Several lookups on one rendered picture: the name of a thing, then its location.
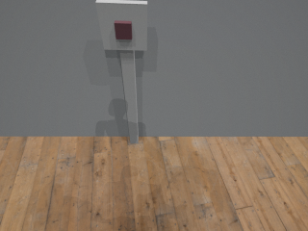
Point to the button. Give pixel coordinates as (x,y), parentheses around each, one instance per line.
(123,29)

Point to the panel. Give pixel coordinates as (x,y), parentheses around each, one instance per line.
(108,12)

